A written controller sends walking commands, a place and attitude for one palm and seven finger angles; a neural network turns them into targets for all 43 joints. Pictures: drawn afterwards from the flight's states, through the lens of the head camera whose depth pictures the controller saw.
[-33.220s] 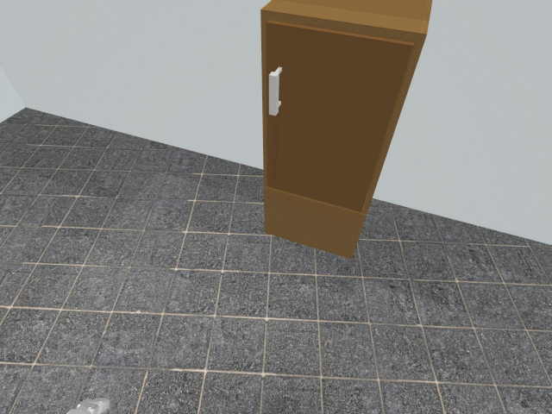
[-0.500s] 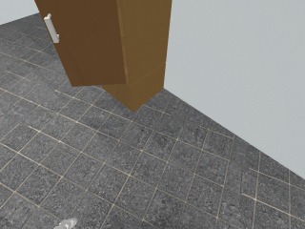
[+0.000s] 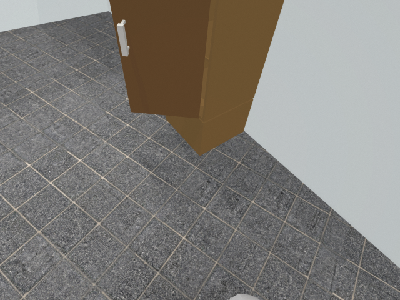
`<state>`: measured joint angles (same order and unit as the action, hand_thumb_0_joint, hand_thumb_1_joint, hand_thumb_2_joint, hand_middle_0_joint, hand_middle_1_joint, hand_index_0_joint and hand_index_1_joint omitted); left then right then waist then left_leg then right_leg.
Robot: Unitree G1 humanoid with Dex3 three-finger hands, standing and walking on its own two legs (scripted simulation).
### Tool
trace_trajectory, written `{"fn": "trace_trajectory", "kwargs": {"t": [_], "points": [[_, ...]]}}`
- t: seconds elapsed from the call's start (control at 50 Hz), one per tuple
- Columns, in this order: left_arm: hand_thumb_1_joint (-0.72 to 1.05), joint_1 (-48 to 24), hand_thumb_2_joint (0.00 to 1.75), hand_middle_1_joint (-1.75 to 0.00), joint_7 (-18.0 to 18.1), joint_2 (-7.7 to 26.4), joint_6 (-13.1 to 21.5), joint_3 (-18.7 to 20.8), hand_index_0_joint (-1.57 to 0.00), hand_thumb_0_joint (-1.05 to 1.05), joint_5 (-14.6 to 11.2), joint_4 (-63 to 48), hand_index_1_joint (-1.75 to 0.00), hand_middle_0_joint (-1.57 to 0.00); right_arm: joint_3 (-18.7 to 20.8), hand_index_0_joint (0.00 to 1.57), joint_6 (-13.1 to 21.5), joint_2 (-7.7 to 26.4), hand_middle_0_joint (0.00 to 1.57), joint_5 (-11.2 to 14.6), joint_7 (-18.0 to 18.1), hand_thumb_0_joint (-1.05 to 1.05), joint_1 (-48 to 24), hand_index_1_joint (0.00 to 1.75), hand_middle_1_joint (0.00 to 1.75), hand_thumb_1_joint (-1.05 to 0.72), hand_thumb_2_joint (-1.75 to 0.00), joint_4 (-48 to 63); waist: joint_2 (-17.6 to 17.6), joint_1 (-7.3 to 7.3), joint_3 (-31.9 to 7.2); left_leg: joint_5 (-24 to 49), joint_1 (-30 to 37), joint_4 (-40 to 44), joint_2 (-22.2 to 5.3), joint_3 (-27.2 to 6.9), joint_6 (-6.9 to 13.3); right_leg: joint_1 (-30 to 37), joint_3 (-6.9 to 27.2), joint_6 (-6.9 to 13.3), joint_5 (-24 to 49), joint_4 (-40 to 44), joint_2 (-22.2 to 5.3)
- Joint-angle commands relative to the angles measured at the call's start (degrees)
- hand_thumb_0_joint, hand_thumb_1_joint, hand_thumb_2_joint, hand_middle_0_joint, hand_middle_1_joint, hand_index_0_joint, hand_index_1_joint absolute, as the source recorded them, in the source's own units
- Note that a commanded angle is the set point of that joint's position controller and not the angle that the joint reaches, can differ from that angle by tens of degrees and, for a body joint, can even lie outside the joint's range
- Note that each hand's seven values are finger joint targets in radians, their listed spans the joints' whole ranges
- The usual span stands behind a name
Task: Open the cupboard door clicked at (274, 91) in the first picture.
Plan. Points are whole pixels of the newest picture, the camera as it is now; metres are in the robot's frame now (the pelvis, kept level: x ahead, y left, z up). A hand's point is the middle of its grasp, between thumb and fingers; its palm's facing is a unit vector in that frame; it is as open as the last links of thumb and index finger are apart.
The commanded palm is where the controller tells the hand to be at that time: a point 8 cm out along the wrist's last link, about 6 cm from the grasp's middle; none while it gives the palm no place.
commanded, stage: take the last steps up to it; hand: left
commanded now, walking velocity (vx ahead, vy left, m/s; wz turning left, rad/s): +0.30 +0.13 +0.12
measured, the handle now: (124, 38) +1.01 +0.37 -0.02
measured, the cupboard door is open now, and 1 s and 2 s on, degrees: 49 49 49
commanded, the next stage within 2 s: come to a stop and stand still in 1.10 s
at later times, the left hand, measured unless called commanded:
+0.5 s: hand out of the picture +0.14 +0.19 -0.17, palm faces +0.16 -0.97 -0.20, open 7.2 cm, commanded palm none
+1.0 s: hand (118, 189) +0.41 +0.26 -0.16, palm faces +0.06 -0.98 -0.18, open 7.4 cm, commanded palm none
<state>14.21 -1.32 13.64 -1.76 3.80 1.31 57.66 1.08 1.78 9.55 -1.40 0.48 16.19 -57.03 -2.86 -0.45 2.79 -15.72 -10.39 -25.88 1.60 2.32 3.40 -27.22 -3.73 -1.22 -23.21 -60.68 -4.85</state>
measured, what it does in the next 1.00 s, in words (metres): walks ahead: right foot, then left foot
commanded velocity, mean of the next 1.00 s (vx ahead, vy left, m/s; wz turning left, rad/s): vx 0.29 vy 0.10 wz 0.01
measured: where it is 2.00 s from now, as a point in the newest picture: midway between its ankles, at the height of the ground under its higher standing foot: (180, 255)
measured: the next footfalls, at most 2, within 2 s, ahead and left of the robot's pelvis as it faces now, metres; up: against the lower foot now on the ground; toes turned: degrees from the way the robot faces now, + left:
right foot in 0.24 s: +0.16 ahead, -0.13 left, +0.00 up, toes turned -5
left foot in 0.62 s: +0.29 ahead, +0.17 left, +0.00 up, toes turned +13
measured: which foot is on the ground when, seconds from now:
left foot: down 0.00-0.24, up 0.26-0.60, down 0.62-1.00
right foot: up 0.00-0.22, down 0.24-0.62, up 0.64-1.00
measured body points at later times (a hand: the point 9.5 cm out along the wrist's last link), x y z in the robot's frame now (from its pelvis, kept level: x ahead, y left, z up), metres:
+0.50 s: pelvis +0.14 +0.00 +0.00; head +0.16 +0.00 +0.45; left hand +0.13 +0.24 -0.15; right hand +0.19 -0.24 -0.15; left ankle +0.18 +0.15 -0.70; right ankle +0.13 -0.13 -0.74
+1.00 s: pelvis +0.32 +0.07 -0.01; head +0.34 +0.07 +0.44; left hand +0.41 +0.31 -0.15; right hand +0.30 -0.15 -0.16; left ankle +0.25 +0.17 -0.74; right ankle +0.40 -0.03 -0.73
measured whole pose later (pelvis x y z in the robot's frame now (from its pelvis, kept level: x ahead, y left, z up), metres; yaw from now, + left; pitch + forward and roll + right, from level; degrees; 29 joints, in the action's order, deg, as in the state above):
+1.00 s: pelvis +0.32 +0.07 -0.01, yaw +3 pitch -1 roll +2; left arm 8.1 -1.5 9.9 1.2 2.8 1.4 55.8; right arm 1.6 2.6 9.1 -1.7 0.3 20.3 -63.3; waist -1.2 0.7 3.1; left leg -19.1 -4.1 -24.1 0.1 10.1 1.3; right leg -23.1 -6.3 0.8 -13.6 -36.4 -4.3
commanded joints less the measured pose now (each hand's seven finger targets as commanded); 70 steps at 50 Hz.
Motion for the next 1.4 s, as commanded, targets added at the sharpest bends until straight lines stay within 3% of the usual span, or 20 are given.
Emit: {"fn": "trace_trajectory", "kwargs": {"t": [0.0,0.12,0.18,0.2,0.22,0.24,0.28,0.38,0.56,0.58,0.6,0.62,0.64,0.74,0.96,1.02,1.14,1.26,1.32,1.38], "points": [[0.90,-5.4,0.90,-0.30,-0.1,1.4,2.3,-0.1,-0.20,0.00,0.1,-5.9,-0.30,-0.20,1.9,0.20,1.3,9.1,0.20,0.3,1.0,0.00,5.4,0.30,0.30,-0.90,-0.90,0.0,9.4,1.28,-0.1,11.2,5.9,13.7,-13.4,-11.9,8.1,-6.1,0.0,-0.3,4.5,6.2,-1.1],[0.90,-9.2,0.90,-0.30,-0.1,0.5,2.8,-0.3,-0.20,0.00,0.1,-7.2,-0.30,-0.20,1.9,0.20,1.2,8.8,0.20,-0.1,0.6,0.00,7.7,0.30,0.30,-0.90,-0.90,-2.5,7.8,1.53,2.5,8.1,1.7,13.4,-13.9,-11.9,8.6,2.6,-2.0,-0.1,5.4,20.0,0.7],[0.90,0.2,0.90,-0.30,0.2,2.2,3.6,0.7,-0.20,0.00,0.2,-4.3,-0.30,-0.20,1.8,0.20,1.1,8.0,0.20,0.3,0.7,0.00,5.8,0.30,0.30,-0.90,-0.90,-3.1,4.4,-3.12,0.4,6.0,-6.3,2.2,-9.2,-8.1,4.6,21.5,-2.0,1.0,9.7,31.9,1.8],[0.90,7.1,0.90,-0.30,0.5,6.0,4.2,1.7,-0.20,0.00,0.5,-2.5,-0.30,-0.20,1.7,0.20,1.4,6.3,0.20,0.9,0.3,0.00,6.0,0.30,0.30,-0.90,-0.90,-2.6,-2.3,-5.89,-2.7,1.4,-15.3,-9.2,-4.8,-3.8,1.9,34.4,6.9,3.4,5.3,36.1,-5.5],[0.90,14.2,0.90,-0.30,1.0,11.4,4.5,3.0,-0.20,0.00,0.5,-0.7,-0.30,-0.20,1.7,0.20,1.6,4.4,0.20,1.0,-0.1,0.00,6.4,0.30,0.30,-0.90,-0.90,-0.7,-14.5,-7.74,-5.9,-14.8,-25.7,-25.1,1.4,1.9,-1.4,42.5,27.7,9.7,2.0,44.4,-21.4],[0.90,15.1,0.90,-0.30,1.5,12.3,4.3,3.1,-0.20,0.00,-0.1,-1.0,-0.30,-0.20,2.3,0.20,1.1,7.1,0.20,0.3,-0.3,0.00,3.6,0.30,0.30,-0.90,-0.90,0.5,-10.9,-7.57,-4.5,-19.3,-28.5,-36.3,-1.2,-2.1,-2.1,36.9,34.9,13.6,-4.5,49.8,-26.2],[0.90,6.6,0.90,-0.30,2.2,7.1,4.3,1.9,-0.20,0.00,-0.2,-2.6,-0.30,-0.20,2.8,0.20,0.0,6.0,0.20,0.1,-0.8,0.00,-1.4,0.30,0.30,-0.90,-0.90,0.8,-8.1,-4.24,4.2,-9.2,-29.5,-42.1,-6.6,-5.3,-2.7,20.7,28.4,12.1,-14.3,53.2,-22.7],[0.90,3.3,0.90,-0.30,1.9,2.8,6.0,1.3,-0.20,0.00,0.3,-2.2,-0.30,-0.20,2.6,0.20,-1.5,1.0,0.20,-0.3,-2.3,0.00,2.5,0.30,0.30,-0.90,-0.90,-1.1,-4.0,0.47,1.7,2.5,-18.5,-28.0,-7.9,0.3,-5.4,12.1,4.9,7.5,4.7,53.4,-14.2],[0.90,5.4,0.90,-0.30,1.2,5.9,5.0,1.7,-0.20,0.00,0.3,1.4,-0.30,-0.20,2.6,0.20,0.8,4.6,0.20,0.0,-2.7,0.00,-0.5,0.30,0.30,-0.90,-0.90,1.5,-1.9,0.91,-0.5,3.8,0.5,-1.4,-2.9,6.6,-4.8,11.1,0.4,5.3,5.6,41.5,-10.9],[0.90,5.0,0.90,-0.30,1.0,4.5,4.6,1.4,-0.20,0.00,0.2,0.9,-0.30,-0.20,3.3,0.20,1.2,7.8,0.20,-0.2,-2.1,0.00,5.7,0.30,0.30,-0.90,-0.90,0.0,4.6,3.97,-2.7,0.5,9.4,0.6,-5.3,3.4,-3.6,6.1,-2.7,3.9,4.6,32.0,-8.2],[0.90,5.5,0.90,-0.30,0.7,1.0,4.4,0.9,-0.20,0.00,-0.2,-0.6,-0.30,-0.20,4.8,0.20,1.4,13.6,0.20,-1.0,-1.2,0.00,12.6,0.30,0.30,-0.90,-0.90,-1.6,16.7,6.42,-6.0,-3.1,17.3,5.1,-17.6,-14.0,1.5,-3.6,-7.8,1.2,-3.7,15.7,-0.9],[0.90,1.9,0.90,-0.30,0.8,-0.1,4.6,0.1,-0.20,0.00,-0.1,-3.0,-0.30,-0.20,5.0,0.20,1.0,16.4,0.20,-1.0,-0.3,0.00,17.6,0.30,0.30,-0.90,-0.90,-2.3,19.5,8.24,-6.8,-4.0,18.3,11.4,-24.9,-25.0,7.0,-10.6,-4.7,1.3,-12.5,0.9,2.4],[0.90,-1.1,0.90,-0.30,1.2,0.1,4.6,-0.1,-0.20,0.00,0.0,-3.3,-0.30,-0.20,4.7,0.20,1.0,15.0,0.20,-0.7,0.3,0.00,14.8,0.30,0.30,-0.90,-0.90,-2.3,16.7,7.63,-6.6,-5.2,15.4,12.1,-25.6,-24.7,8.9,-13.7,0.3,2.4,-9.9,-7.6,-0.1],[0.90,1.9,0.90,-0.30,0.2,-1.3,3.4,-0.2,-0.20,0.00,0.2,-0.7,-0.30,-0.20,2.0,0.20,2.7,7.3,0.20,-0.1,0.9,0.00,4.0,0.30,0.30,-0.90,-0.90,-0.6,9.4,0.75,-1.8,9.8,3.7,14.2,-18.7,-6.7,5.9,-7.2,1.4,1.6,3.9,-2.1,-3.3],[0.90,1.8,0.90,-0.30,0.3,0.6,3.6,0.4,-0.20,0.00,0.4,-2.1,-0.30,-0.20,2.0,0.20,1.6,7.0,0.20,0.0,0.4,0.00,4.0,0.30,0.30,-0.90,-0.90,-3.9,3.8,-2.97,0.8,8.4,-3.5,3.7,-12.9,0.8,3.1,17.7,-2.9,2.8,12.6,30.0,1.9],[0.90,16.3,0.90,-0.30,1.5,10.8,4.6,2.5,-0.20,0.00,-0.2,1.0,-0.30,-0.20,1.7,0.20,1.7,5.0,0.20,0.7,-0.3,0.00,2.6,0.30,0.30,-0.90,-0.90,-0.8,-11.0,-7.67,-4.9,-20.9,-25.1,-34.6,-1.4,4.4,-3.2,36.3,31.7,16.5,15.1,46.7,-22.6],[0.90,2.6,0.90,-0.30,2.1,2.0,5.8,0.3,-0.20,0.00,-0.2,-1.5,-0.30,-0.20,1.5,0.20,-0.4,1.1,0.20,0.3,-0.7,0.00,2.9,0.30,0.30,-0.90,-0.90,-3.3,-4.6,0.24,-2.1,-4.1,-16.0,-26.3,-7.1,0.5,-5.5,17.4,6.8,10.9,26.5,47.8,-12.0],[0.90,-0.3,0.90,-0.30,2.6,2.1,4.4,-0.4,-0.20,0.00,-0.5,0.4,-0.30,-0.20,0.7,0.20,0.0,0.4,0.20,0.5,-0.2,0.00,4.3,0.30,0.30,-0.90,-0.90,-4.3,-3.7,2.10,-3.2,12.6,0.9,0.1,-4.3,1.6,-6.2,12.3,1.4,6.2,26.0,38.7,-5.9],[0.90,4.7,0.90,-0.30,3.6,-0.5,2.2,-1.4,-0.20,0.00,-0.7,0.9,-0.30,-0.20,1.9,0.20,-0.4,9.7,0.20,0.2,1.0,0.00,3.8,0.30,0.30,-0.90,-0.90,-3.3,8.6,0.74,-3.2,29.5,-2.7,3.2,-17.9,-9.7,0.8,14.1,-0.9,0.8,1.3,32.6,0.9],[0.90,5.0,0.90,-0.30,2.9,1.5,0.1,-1.2,-0.20,0.00,-0.9,1.1,-0.30,-0.20,2.1,0.20,-1.1,10.6,0.20,0.4,2.7,0.00,1.2,0.30,0.30,-0.90,-0.90,-2.4,17.1,0.91,-3.4,44.8,0.6,6.0,-20.1,-12.7,4.1,10.2,-0.6,0.2,-4.1,20.6,2.3]]}}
